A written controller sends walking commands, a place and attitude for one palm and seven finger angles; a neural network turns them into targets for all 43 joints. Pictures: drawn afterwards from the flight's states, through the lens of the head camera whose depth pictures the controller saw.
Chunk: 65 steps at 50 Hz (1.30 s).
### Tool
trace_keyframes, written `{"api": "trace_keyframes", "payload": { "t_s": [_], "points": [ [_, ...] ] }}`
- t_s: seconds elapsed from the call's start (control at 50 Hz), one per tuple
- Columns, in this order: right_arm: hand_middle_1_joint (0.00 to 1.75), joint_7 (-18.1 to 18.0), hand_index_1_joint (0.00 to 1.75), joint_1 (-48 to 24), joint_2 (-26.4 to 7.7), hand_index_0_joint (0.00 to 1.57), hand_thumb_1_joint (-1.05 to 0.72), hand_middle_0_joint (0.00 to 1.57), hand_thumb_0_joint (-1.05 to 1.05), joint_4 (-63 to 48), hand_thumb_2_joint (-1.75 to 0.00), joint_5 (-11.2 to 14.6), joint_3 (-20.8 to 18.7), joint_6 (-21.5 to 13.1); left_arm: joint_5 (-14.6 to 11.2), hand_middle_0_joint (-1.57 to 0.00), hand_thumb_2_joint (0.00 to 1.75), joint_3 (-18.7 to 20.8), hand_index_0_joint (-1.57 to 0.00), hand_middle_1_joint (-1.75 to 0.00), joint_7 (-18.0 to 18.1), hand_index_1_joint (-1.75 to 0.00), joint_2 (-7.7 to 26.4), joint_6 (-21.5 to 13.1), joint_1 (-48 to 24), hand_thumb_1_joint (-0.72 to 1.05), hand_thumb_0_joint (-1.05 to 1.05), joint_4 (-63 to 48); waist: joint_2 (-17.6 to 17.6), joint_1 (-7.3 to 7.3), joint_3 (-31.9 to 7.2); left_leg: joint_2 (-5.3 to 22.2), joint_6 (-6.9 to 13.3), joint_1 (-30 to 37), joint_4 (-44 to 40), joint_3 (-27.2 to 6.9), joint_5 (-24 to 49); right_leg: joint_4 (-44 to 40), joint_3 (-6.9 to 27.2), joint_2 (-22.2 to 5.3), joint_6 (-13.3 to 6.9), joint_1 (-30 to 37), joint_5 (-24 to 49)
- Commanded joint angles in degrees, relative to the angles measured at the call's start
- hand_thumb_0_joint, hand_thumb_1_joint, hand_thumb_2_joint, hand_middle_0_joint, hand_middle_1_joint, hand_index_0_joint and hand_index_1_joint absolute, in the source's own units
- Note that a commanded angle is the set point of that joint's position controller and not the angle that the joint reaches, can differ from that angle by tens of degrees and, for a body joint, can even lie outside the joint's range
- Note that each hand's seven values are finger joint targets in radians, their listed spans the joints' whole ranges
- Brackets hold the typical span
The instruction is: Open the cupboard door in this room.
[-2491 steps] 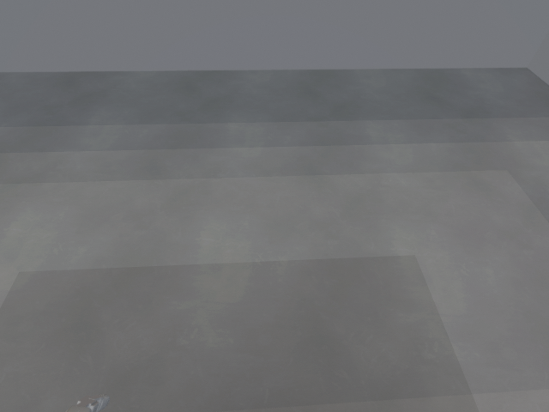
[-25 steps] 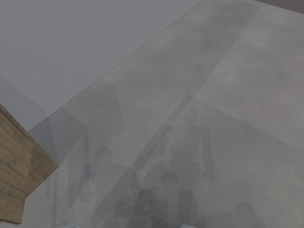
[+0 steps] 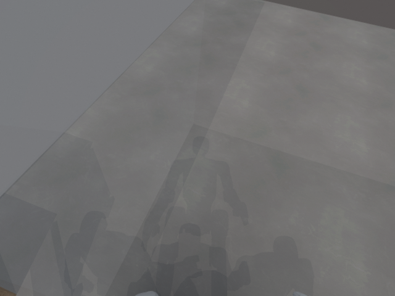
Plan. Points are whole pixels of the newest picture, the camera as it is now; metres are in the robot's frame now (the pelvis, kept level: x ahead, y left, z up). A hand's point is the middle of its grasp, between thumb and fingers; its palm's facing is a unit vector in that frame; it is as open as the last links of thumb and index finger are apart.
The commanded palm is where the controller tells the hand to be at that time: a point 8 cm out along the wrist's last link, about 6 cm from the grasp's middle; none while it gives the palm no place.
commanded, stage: walk to a spot facing it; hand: left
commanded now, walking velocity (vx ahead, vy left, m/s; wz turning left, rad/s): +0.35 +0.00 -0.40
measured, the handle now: out of the picture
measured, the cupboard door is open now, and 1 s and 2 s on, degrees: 49 49 49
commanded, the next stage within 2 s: turn to face it in 1.02 s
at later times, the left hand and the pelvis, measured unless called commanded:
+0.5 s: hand (174, 209) +0.35 +0.08 -0.15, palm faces -0.18 -0.97 -0.19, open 7.3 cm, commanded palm none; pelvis +0.21 -0.08 +0.01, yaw -9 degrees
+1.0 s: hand (173, 179) +0.46 +0.09 -0.17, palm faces -0.11 -0.98 -0.13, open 7.3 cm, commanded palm none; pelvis +0.45 -0.08 +0.01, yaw -12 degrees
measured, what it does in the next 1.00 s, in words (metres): walks ahead: right foot, then left foot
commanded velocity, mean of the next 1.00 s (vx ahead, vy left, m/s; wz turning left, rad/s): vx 0.36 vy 0.00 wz -0.17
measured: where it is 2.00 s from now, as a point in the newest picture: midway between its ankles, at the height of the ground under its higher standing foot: (228, 205)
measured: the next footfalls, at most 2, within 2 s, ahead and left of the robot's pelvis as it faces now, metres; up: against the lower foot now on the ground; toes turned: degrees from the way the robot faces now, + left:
right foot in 0.36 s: +0.26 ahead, -0.16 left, +0.00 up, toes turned -15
left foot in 0.84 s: +0.55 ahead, +0.01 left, +0.00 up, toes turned -2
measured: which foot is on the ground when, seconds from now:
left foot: down 0.00-0.36, up 0.38-0.82, down 0.84-1.00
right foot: up 0.00-0.34, down 0.36-0.84, up 0.86-1.00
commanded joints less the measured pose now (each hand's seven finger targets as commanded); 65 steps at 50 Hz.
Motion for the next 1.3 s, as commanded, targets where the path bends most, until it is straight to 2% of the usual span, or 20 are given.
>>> {"api": "trace_keyframes", "payload": {
  "t_s": [0.0, 0.06, 0.22, 0.26, 0.3, 0.32, 0.34, 0.36, 0.48, 0.72, 0.78, 0.8, 0.82, 0.84, 0.9, 0.98, 1.12, 1.18, 1.24, 1.28],
  "points": [
    [0.30, -1.4, 0.30, 10.9, -7.3, 0.20, -0.90, 0.20, 0.00, 1.5, -0.90, 0.1, -1.7, -0.5, 0.4, -0.20, 0.90, 0.3, -0.20, -0.30, -1.0, -0.30, 1.7, -2.4, -5.9, 0.90, 0.00, -7.0, 10.8, -1.78, 0.4, 15.7, 3.0, 14.7, -25.3, -15.9, 0.7, 13.9, -0.3, -6.6, 0.8, -21.7, 11.4],
    [0.30, -1.6, 0.30, 13.3, -6.3, 0.20, -0.90, 0.20, 0.00, 3.8, -0.90, 0.6, -1.5, -1.1, 0.2, -0.20, 0.90, -0.5, -0.20, -0.30, -1.1, -0.30, -0.1, -1.5, -6.3, 0.90, 0.00, -6.9, 10.6, -1.57, -2.6, 13.6, 3.7, 19.6, -23.2, -5.7, 18.4, 5.8, -2.6, -6.8, 1.7, -20.8, 13.0],
    [0.30, -0.8, 0.30, 17.7, -6.3, 0.20, -0.90, 0.20, 0.00, 7.4, -0.90, -0.1, -1.5, 0.5, 0.1, -0.20, 0.90, -1.1, -0.20, -0.30, -1.2, -0.30, -0.8, -1.3, -17.3, 0.90, 0.00, -9.2, 9.3, -3.76, 2.6, 14.4, 4.7, 16.0, -25.7, 1.0, 11.9, -19.7, -8.3, -5.4, 0.5, -11.1, 15.3],
    [0.30, -0.7, 0.30, 17.5, -6.8, 0.20, -0.90, 0.20, 0.00, 8.1, -0.90, -0.2, -1.6, 0.8, 0.1, -0.20, 0.90, -1.0, -0.20, -0.30, -0.9, -0.30, 0.2, -1.7, -15.8, 0.90, 0.00, -8.8, 9.6, -2.34, 1.7, 14.4, 4.0, 17.1, -22.1, 2.1, 16.5, -23.4, -9.5, -4.0, -0.7, -5.8, 13.3],
    [0.30, -0.6, 0.30, 15.8, -7.2, 0.20, -0.90, 0.20, 0.00, 8.5, -0.90, 0.4, -1.4, 1.0, 0.1, -0.20, 0.90, -0.1, -0.20, -0.30, -0.4, -0.30, 2.9, -2.5, -4.0, 0.90, 0.00, -4.8, 4.9, 3.73, -4.4, 11.4, 1.6, 13.1, -7.0, 5.3, 26.1, -29.2, -10.4, -1.3, -2.6, 13.2, 14.7],
    [0.30, 0.0, 0.30, 14.3, -6.1, 0.20, -0.90, 0.20, 0.00, 7.8, -0.90, 1.4, -1.1, 0.8, 0.3, -0.20, 0.90, 1.3, -0.20, -0.30, 0.3, -0.30, 7.6, -3.2, 6.5, 0.90, 0.00, -1.5, -2.9, 8.44, -10.1, 7.2, -0.6, 1.2, 8.2, 8.7, 18.8, -31.9, -1.4, -8.7, -5.7, 29.8, 9.4],
    [0.30, 0.0, 0.30, 14.0, -2.3, 0.20, -0.90, 0.20, 0.00, 5.4, -0.90, 2.2, -0.6, 0.6, -0.3, -0.20, 0.90, 3.1, -0.20, -0.30, 1.3, -0.30, 14.1, -3.3, 14.2, 0.90, 0.00, 0.6, -17.2, 10.10, -15.6, -1.9, -3.4, -15.4, 27.7, 7.9, -19.2, -40.1, 25.3, -25.3, -12.5, 42.1, 11.1],
    [0.30, -0.1, 0.30, 9.7, -5.1, 0.20, -0.90, 0.20, 0.00, 4.8, -0.90, 2.0, -1.3, 1.1, -1.3, -0.20, 0.90, 2.8, -0.20, -0.30, 2.1, -0.30, 14.4, -2.9, 11.8, 0.90, 0.00, 0.3, -10.9, 8.98, -11.2, 0.5, -2.4, -18.5, 36.0, -0.9, -19.7, -45.0, 29.9, -27.6, -14.8, 33.9, 9.9],
    [0.30, 0.4, 0.30, 12.9, 0.4, 0.20, -0.90, 0.20, 0.00, 9.1, -0.90, 0.6, -1.4, 3.2, -0.7, -0.20, 0.90, -0.5, -0.20, -0.30, 2.4, -0.30, 3.0, -4.6, -2.0, 0.90, 0.00, -2.0, -3.4, -2.18, -1.2, 4.2, -3.5, -7.7, 22.2, -3.1, -1.9, -49.6, 2.9, -15.3, -8.8, 7.5, 19.0],
    [0.30, 2.0, 0.30, -7.7, -1.9, 0.20, -0.90, 0.20, 0.00, 2.0, -0.90, 1.1, -1.5, 1.8, -0.7, -0.20, 0.90, -1.1, -0.20, -0.30, 2.7, -0.30, 4.7, -5.8, 6.7, 0.90, 0.00, 3.4, -2.1, 0.65, 3.5, 0.3, -1.1, -9.3, 0.4, -0.6, 3.2, -45.6, 1.1, -16.8, -7.7, 20.3, 39.5],
    [0.30, 0.8, 0.30, 7.0, -5.6, 0.20, -0.90, 0.20, 0.00, 6.8, -0.90, 0.5, -2.4, 1.2, -1.0, -0.20, 0.90, -1.0, -0.20, -0.30, 2.8, -0.30, 5.0, -5.6, 4.9, 0.90, 0.00, 3.2, 1.8, -6.94, -2.7, -2.7, 1.5, 16.9, -7.2, 0.4, 6.7, -26.4, -4.0, -12.7, -4.2, 10.2, 47.5],
    [0.30, 0.0, 0.30, 16.0, -11.3, 0.20, -0.90, 0.20, 0.00, 8.8, -0.90, -0.4, -3.7, 0.8, -1.4, -0.20, 0.90, -1.0, -0.20, -0.30, 2.4, -0.30, 3.0, -5.4, 6.6, 0.90, 0.00, 1.9, 11.7, -9.51, -10.0, 9.8, 6.6, 31.9, -9.5, -16.5, 5.3, -10.5, -7.1, -6.5, -1.1, -2.8, 30.3],
    [0.30, -0.4, 0.30, 21.5, -15.7, 0.20, -0.90, 0.20, 0.00, 9.7, -0.90, -0.3, -4.5, 1.2, -1.6, -0.20, 0.90, -1.6, -0.20, -0.30, 1.7, -0.30, 1.4, -5.6, 7.5, 0.90, 0.00, 0.3, 19.5, -9.40, -14.5, 22.5, 13.0, 38.1, -17.7, -34.5, 5.2, 8.9, -7.4, 0.5, -0.2, -12.8, -3.8],
    [0.30, -0.5, 0.30, 18.4, -14.7, 0.20, -0.90, 0.20, 0.00, 9.4, -0.90, 0.3, -4.2, 1.7, -1.0, -0.20, 0.90, -1.5, -0.20, -0.30, 2.1, -0.30, 2.4, -5.5, 3.5, 0.90, 0.00, -0.6, 11.9, -8.32, -11.5, 23.4, 13.3, 29.9, -21.0, -34.7, -3.4, 16.4, -2.1, -1.7, -1.2, -15.8, -5.0],
    [0.30, -0.8, 0.30, 7.3, -7.0, 0.20, -0.90, 0.20, 0.00, 5.8, -0.90, 0.4, -2.4, 0.6, -0.1, -0.20, 0.90, -1.3, -0.20, -0.30, 1.0, -0.30, 0.0, -4.0, 0.3, 0.90, 0.00, -0.8, 7.9, -2.51, 1.4, 17.5, 8.1, 9.9, -27.2, -22.2, -9.7, 15.4, -0.5, -7.8, 0.2, -17.4, 6.8],
    [0.30, -0.8, 0.30, 6.7, -5.8, 0.20, -0.90, 0.20, 0.00, 7.1, -0.90, 0.8, -1.9, -0.3, 0.0, -0.20, 0.90, -1.5, -0.20, -0.30, 0.6, -0.30, -2.6, -2.1, 3.3, 0.90, 0.00, 0.0, 9.5, 0.58, -1.8, 12.2, 6.1, 8.7, -26.8, -5.5, 6.3, 0.3, -3.3, -8.6, 1.7, -11.1, 11.9],
    [0.30, -0.6, 0.30, 10.8, -5.5, 0.20, -0.90, 0.20, 0.00, 9.0, -0.90, 0.5, -1.8, 1.2, -0.1, -0.20, 0.90, -1.3, -0.20, -0.30, 0.3, -0.30, -1.7, -1.7, -6.1, 0.90, 0.00, -3.1, 6.7, -0.87, 3.9, 11.8, 6.2, 6.5, -25.5, -1.7, 5.5, -20.9, -7.3, -6.3, 1.9, -3.5, 17.7],
    [0.30, -0.6, 0.30, 11.2, -4.8, 0.20, -0.90, 0.20, 0.00, 10.1, -0.90, 1.0, -1.1, 1.6, -0.1, -0.20, 0.90, -1.3, -0.20, -0.30, 1.0, -0.30, 1.1, -2.8, -0.1, 0.90, 0.00, -0.8, 4.6, 2.03, -0.7, 7.2, 3.1, 6.0, -14.3, -0.6, 10.9, -30.9, -9.0, -4.4, 1.7, 10.9, 21.5],
    [0.30, -0.4, 0.30, 12.0, -1.5, 0.20, -0.90, 0.20, 0.00, 8.6, -0.90, 2.1, -0.7, 2.5, -0.7, -0.20, 0.90, 0.4, -0.20, -0.30, 2.4, -0.30, 12.4, -3.8, 11.3, 0.90, 0.00, 2.2, -12.8, 6.27, -10.4, -3.1, -2.1, -7.7, 19.0, 0.2, -25.7, -40.9, 13.8, -29.3, -8.9, 26.5, 37.7],
    [0.30, -0.7, 0.30, 8.7, -2.2, 0.20, -0.90, 0.20, 0.00, 8.0, -0.90, 2.1, -1.3, 3.5, -0.7, -0.20, 0.90, 0.1, -0.20, -0.30, 3.6, -0.30, 8.6, -3.3, 3.8, 0.90, 0.00, 0.3, -15.5, 4.02, -7.2, 0.1, -2.7, -12.1, 29.3, -5.3, -19.5, -40.8, 9.7, -27.9, -9.9, 21.9, 43.3]
  ]
}}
